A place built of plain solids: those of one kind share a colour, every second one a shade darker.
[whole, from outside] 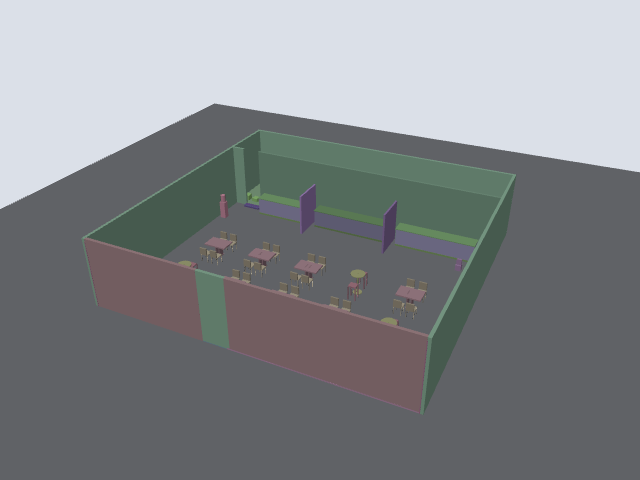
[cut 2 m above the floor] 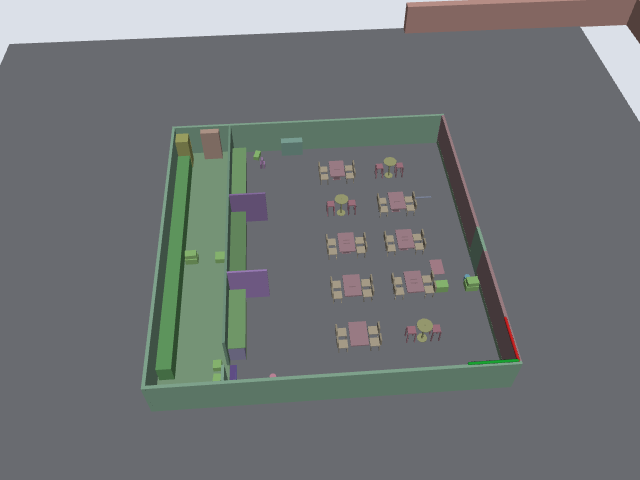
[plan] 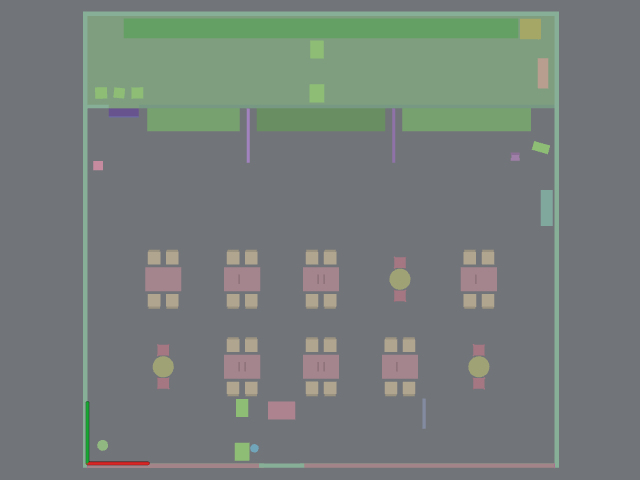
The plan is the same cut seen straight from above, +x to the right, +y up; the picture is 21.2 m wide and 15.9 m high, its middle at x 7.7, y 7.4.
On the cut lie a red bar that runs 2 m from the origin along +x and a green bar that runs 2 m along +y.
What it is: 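A food court's seating hall of the 2010s to 2020s; 15.5 x 14.8 m, ceiling 3.6 m, a street door 0.95 x 2.1 m in the glazed front; tables 0.75 m, chairs 0.45 m, bar tops 1.06 m, a counter 1.0 m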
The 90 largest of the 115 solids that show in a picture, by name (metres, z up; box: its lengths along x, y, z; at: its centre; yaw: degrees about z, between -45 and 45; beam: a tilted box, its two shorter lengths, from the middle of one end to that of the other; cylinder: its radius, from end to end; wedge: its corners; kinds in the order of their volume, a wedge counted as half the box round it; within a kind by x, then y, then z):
{
 "street_hedge_1": {"box": [39.8, 0.6, 2.25], "at": [7.74, -16.3, 1.07]},
 "street_hedge_2": {"box": [0.6, 16.6, 2.25], "at": [27.34, -8.3, 1.07]},
 "wall_1": {"box": [0.15, 15.12, 3.64], "at": [-0.07, 7.41, 1.77]},
 "wall_2": {"box": [0.7, 0.12, 3.64], "at": [0.35, 11.82, 1.77]},
 "wall_3": {"box": [1.5, 0.15, 3.64], "at": [6.43, -0.07, 1.77]},
 "wall_4": {"box": [15.77, 0.15, 3.64], "at": [7.74, 14.89, 1.77]},
 "wall_5": {"box": [13.77, 0.12, 3.64], "at": [8.59, 11.82, 1.77]},
 "wall_6": {"box": [0.15, 15.12, 3.64], "at": [15.54, 7.41, 1.77]},
 "counter_1": {"box": [3.02, 0.7, 1.05], "at": [3.51, 11.41, 0.47]},
 "counter_2": {"box": [4.22, 0.7, 1.05], "at": [7.74, 11.41, 0.47]},
 "counter_3": {"box": [4.22, 0.7, 1.05], "at": [12.56, 11.41, 0.47]},
 "back_worktop_1": {"box": [13.07, 0.65, 0.95], "at": [7.74, 14.41, 0.55]},
 "zone_back_1": {"box": [15.47, 3.06, 0.17], "at": [7.74, 13.29, 0.04]},
 "window_wall_1": {"box": [5.83, 0.15, 3.64], "at": [2.91, -0.07, 1.77]},
 "window_wall_2": {"box": [8.44, 0.15, 3.64], "at": [11.25, -0.07, 1.77]},
 "back_fridge_1": {"box": [0.7, 0.68, 1.9], "at": [14.67, 14.39, 1.02]},
 "kiosk_wall_1": {"box": [0.1, 1.8, 2.35], "at": [5.32, 10.86, 1.12]},
 "kiosk_wall_2": {"box": [0.1, 1.8, 2.35], "at": [10.15, 10.86, 1.12]},
 "box_cardboard_1": {"box": [0.4, 0.38, 0.36], "at": [0.45, 12.27, 0.25], "yaw": 1.4},
 "box_cardboard_2": {"box": [0.36, 0.34, 0.25], "at": [1.05, 12.27, 0.2], "yaw": -6.2},
 "box_cardboard_3": {"box": [0.39, 0.37, 0.34], "at": [1.65, 12.27, 0.24], "yaw": 1.1},
 "box_cardboard_4": {"box": [0.42, 0.54, 0.25], "at": [5.11, 0.38, 0.45], "yaw": 2.9},
 "box_cardboard_5": {"box": [0.5, 0.6, 0.38], "at": [5.12, 0.39, 0.14]},
 "box_cardboard_6": {"box": [0.41, 0.6, 0.47], "at": [5.12, 1.84, 0.18]},
 "box_cardboard_7": {"box": [0.49, 0.6, 0.34], "at": [7.6, 12.26, 0.24]},
 "box_cardboard_8": {"box": [0.45, 0.6, 0.4], "at": [7.6, 13.71, 0.27]},
 "box_cardboard_9": {"box": [0.37, 0.54, 0.24], "at": [7.62, 13.72, 0.59], "yaw": 2.9},
 "box_cardboard_10": {"box": [0.56, 0.3, 0.29], "at": [15.02, 10.46, 0.09], "yaw": -15.6},
 "shelf_1": {"box": [0.35, 1.0, 1.95], "at": [15.09, 12.92, 1.04]},
 "meeting_table_1": {"box": [1.2, 0.8, 0.07], "at": [2.51, 6.1, 0.71]},
 "meeting_table_2": {"box": [1.2, 0.8, 0.07], "at": [5.12, 3.2, 0.71]},
 "meeting_table_3": {"box": [1.2, 0.8, 0.07], "at": [5.12, 6.1, 0.71]},
 "meeting_table_4": {"box": [1.2, 0.8, 0.07], "at": [7.74, 3.2, 0.71]},
 "meeting_table_5": {"box": [1.2, 0.8, 0.07], "at": [7.74, 6.1, 0.71]},
 "meeting_table_6": {"box": [1.2, 0.8, 0.07], "at": [10.35, 3.2, 0.71]},
 "meeting_table_7": {"box": [1.2, 0.8, 0.07], "at": [12.96, 6.1, 0.71]},
 "condiment_station_1": {"box": [0.4, 1.2, 1.0], "at": [15.21, 8.46, 0.45]},
 "counter_top_1": {"box": [3.06, 0.78, 0.04], "at": [3.51, 11.39, 1.02]},
 "counter_top_2": {"box": [4.26, 0.78, 0.04], "at": [7.74, 11.39, 1.02]},
 "counter_top_3": {"box": [4.26, 0.78, 0.04], "at": [12.56, 11.39, 1.02]},
 "side_chair_1": {"box": [0.38, 0.08, 0.38], "at": [2.21, 5.16, 0.65]},
 "side_chair_2": {"box": [0.42, 0.42, 0.04], "at": [2.21, 5.4, 0.43]},
 "side_chair_3": {"box": [0.42, 0.42, 0.04], "at": [2.21, 6.8, 0.43]},
 "side_chair_4": {"box": [0.38, 0.08, 0.38], "at": [2.21, 7.04, 0.65]},
 "side_chair_5": {"box": [0.38, 0.08, 0.38], "at": [2.81, 5.16, 0.65]},
 "side_chair_6": {"box": [0.42, 0.42, 0.04], "at": [2.81, 5.4, 0.43]},
 "side_chair_7": {"box": [0.42, 0.42, 0.04], "at": [2.81, 6.8, 0.43]},
 "side_chair_8": {"box": [0.38, 0.08, 0.38], "at": [2.81, 7.04, 0.65]},
 "side_chair_9": {"box": [0.42, 0.42, 0.04], "at": [4.82, 2.5, 0.43]},
 "side_chair_10": {"box": [0.38, 0.08, 0.38], "at": [4.82, 4.14, 0.65]},
 "side_chair_11": {"box": [0.38, 0.08, 0.38], "at": [4.82, 5.16, 0.65]},
 "side_chair_12": {"box": [0.38, 0.08, 0.38], "at": [4.82, 7.04, 0.65]},
 "side_chair_13": {"box": [0.38, 0.08, 0.38], "at": [5.42, 4.14, 0.65]},
 "side_chair_14": {"box": [0.38, 0.08, 0.38], "at": [5.42, 5.16, 0.65]},
 "side_chair_15": {"box": [0.38, 0.08, 0.38], "at": [5.42, 7.04, 0.65]},
 "side_chair_16": {"box": [0.38, 0.08, 0.38], "at": [7.43, 4.14, 0.65]},
 "side_chair_17": {"box": [0.38, 0.08, 0.38], "at": [7.43, 5.16, 0.65]},
 "side_chair_18": {"box": [0.38, 0.08, 0.38], "at": [7.43, 7.04, 0.65]},
 "side_chair_19": {"box": [0.38, 0.08, 0.38], "at": [8.04, 4.14, 0.65]},
 "side_chair_20": {"box": [0.38, 0.08, 0.38], "at": [8.04, 5.16, 0.65]},
 "side_chair_21": {"box": [0.38, 0.08, 0.38], "at": [8.04, 7.04, 0.65]},
 "side_chair_22": {"box": [0.38, 0.08, 0.38], "at": [10.05, 4.14, 0.65]},
 "side_chair_23": {"box": [0.38, 0.08, 0.38], "at": [10.65, 4.14, 0.65]},
 "side_chair_24": {"box": [0.38, 0.08, 0.38], "at": [12.66, 5.16, 0.65]},
 "side_chair_25": {"box": [0.38, 0.08, 0.38], "at": [12.66, 7.04, 0.65]},
 "side_chair_26": {"box": [0.38, 0.08, 0.38], "at": [13.26, 5.16, 0.65]},
 "side_chair_27": {"box": [0.38, 0.08, 0.38], "at": [13.26, 7.04, 0.65]},
 "stallriser_1": {"box": [5.83, 0.05, 0.35], "at": [2.91, -0.02, 0.12]},
 "stallriser_2": {"box": [8.44, 0.05, 0.35], "at": [11.25, -0.02, 0.12]},
 "front_foot_1": {"box": [8.44, 0.15, 0.12], "at": [11.25, -0.07, 0.01]},
 "water_cooler_1": {"box": [0.33, 0.31, 1.03], "at": [0.35, 9.86, 0.47]},
 "water_cooler_2": {"cylinder": 0.14, "from": [0.35, 9.86, 0.98], "to": [0.35, 9.86, 1.4]},
 "back_step_1": {"box": [1.0, 0.3, 0.17], "at": [1.2, 11.61, 0.04]},
 "bar_stool_1": {"box": [0.38, 0.36, 0.06], "at": [2.51, 2.65, 0.73]},
 "bar_stool_2": {"box": [0.38, 0.36, 0.06], "at": [2.51, 3.75, 0.73]},
 "bar_stool_3": {"box": [0.38, 0.36, 0.06], "at": [10.35, 5.55, 0.73]},
 "bar_stool_4": {"box": [0.38, 0.36, 0.06], "at": [10.35, 6.65, 0.73]},
 "bar_stool_5": {"box": [0.38, 0.36, 0.06], "at": [12.96, 2.65, 0.73]},
 "bar_stool_6": {"box": [0.38, 0.36, 0.06], "at": [12.96, 3.75, 0.73]},
 "front_corner_1": {"box": [0.04, 0.17, 3.49], "at": [0.0, -0.07, 1.7]},
 "front_corner_2": {"box": [0.04, 0.17, 3.49], "at": [15.47, -0.07, 1.7]},
 "plant_pot_1": {"cylinder": 0.18, "from": [0.5, 0.6, 0.0], "to": [0.5, 0.6, 0.38]},
 "door_mat_1": {"box": [0.9, 0.6, 0.07], "at": [6.43, 1.75, -0.02]},
 "bar_table_1": {"cylinder": 0.35, "from": [2.51, 3.2, 1.03], "to": [2.51, 3.2, 1.06]},
 "bar_table_2": {"cylinder": 0.35, "from": [10.35, 6.1, 1.03], "to": [10.35, 6.1, 1.06]},
 "bar_table_3": {"cylinder": 0.35, "from": [12.96, 3.2, 1.03], "to": [12.96, 3.2, 1.06]},
 "bin_waste_1": {"cylinder": 0.14, "from": [5.53, 0.5, 0.0], "to": [5.53, 0.5, 0.31]},
 "counter_kick_1": {"box": [4.22, 0.012, 0.15], "at": [7.74, 11.05, 0.03]},
 "counter_kick_2": {"box": [4.22, 0.012, 0.15], "at": [12.56, 11.05, 0.03]},
 "cable_protector_1": {"box": [0.1, 1.0, 0.07], "at": [11.15, 1.65, -0.01]}
}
